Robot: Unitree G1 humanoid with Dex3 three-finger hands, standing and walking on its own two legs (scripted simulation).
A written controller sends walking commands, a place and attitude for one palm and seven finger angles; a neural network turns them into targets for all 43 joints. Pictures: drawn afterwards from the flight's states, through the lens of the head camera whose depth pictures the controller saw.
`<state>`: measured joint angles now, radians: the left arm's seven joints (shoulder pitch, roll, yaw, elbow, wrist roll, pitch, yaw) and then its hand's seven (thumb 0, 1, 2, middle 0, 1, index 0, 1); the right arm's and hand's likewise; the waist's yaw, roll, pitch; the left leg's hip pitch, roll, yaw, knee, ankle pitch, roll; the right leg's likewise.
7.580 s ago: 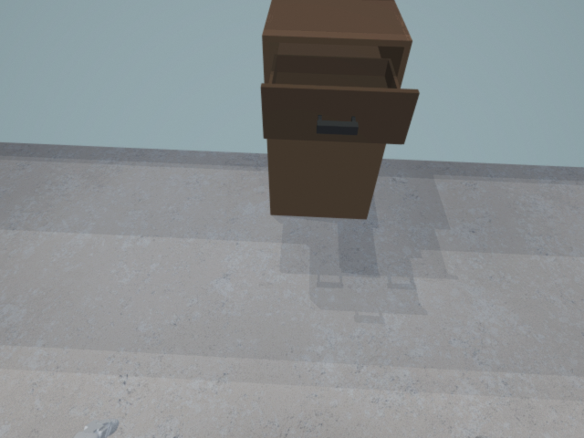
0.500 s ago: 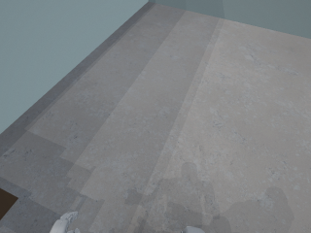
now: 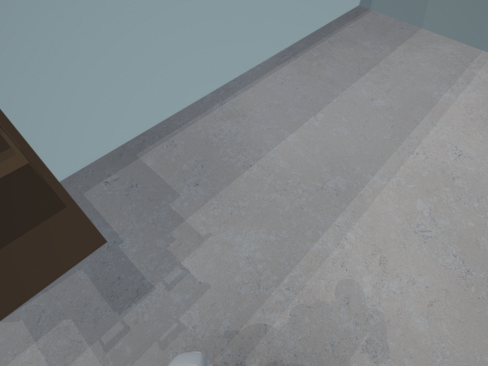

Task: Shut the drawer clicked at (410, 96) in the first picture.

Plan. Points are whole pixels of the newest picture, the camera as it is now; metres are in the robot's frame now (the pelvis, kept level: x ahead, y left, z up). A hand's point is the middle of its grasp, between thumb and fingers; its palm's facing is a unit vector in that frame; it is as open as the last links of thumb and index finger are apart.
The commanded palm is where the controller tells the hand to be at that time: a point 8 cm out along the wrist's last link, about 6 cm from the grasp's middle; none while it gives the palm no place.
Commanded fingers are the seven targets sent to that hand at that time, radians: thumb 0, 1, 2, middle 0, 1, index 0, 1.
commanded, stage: turn to face it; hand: left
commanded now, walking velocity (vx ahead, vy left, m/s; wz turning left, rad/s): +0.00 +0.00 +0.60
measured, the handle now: out of the picture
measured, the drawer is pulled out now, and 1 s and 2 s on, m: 0.27 0.27 0.27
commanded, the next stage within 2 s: take the last steps up to it in 1.38 s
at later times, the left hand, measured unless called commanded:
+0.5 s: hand out of the picture +0.07 +0.26 -0.14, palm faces +0.28 -0.93 -0.25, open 7.4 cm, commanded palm none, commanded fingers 0.00 0.90 0.90 -0.20 -0.30 -0.20 -0.30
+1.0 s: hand out of the picture -0.09 +0.20 -0.16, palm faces +0.58 -0.78 -0.25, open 7.4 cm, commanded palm none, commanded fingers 0.00 0.90 0.90 -0.20 -0.30 -0.20 -0.30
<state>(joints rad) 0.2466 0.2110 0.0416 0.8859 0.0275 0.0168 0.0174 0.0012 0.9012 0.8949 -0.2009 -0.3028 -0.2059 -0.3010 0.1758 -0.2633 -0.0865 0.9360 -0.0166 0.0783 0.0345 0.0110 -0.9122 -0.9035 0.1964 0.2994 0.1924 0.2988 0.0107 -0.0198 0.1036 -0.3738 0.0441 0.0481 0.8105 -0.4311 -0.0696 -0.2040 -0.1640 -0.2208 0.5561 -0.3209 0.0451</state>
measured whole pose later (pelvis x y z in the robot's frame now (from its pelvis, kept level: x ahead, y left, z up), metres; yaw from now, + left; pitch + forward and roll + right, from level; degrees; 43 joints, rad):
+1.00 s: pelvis -0.02 +0.01 +0.00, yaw +34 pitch -1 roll +1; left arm 0.26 0.21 0.04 0.90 0.03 0.01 0.02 0.00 0.90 0.89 -0.20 -0.30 -0.21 -0.30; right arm 0.16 -0.26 -0.08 0.94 -0.02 0.08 0.03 0.01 -0.91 -0.90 0.20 0.30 0.19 0.30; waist 0.02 -0.02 0.10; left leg -0.36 0.04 0.04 0.81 -0.44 -0.06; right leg -0.20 -0.16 -0.22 0.56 -0.33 0.03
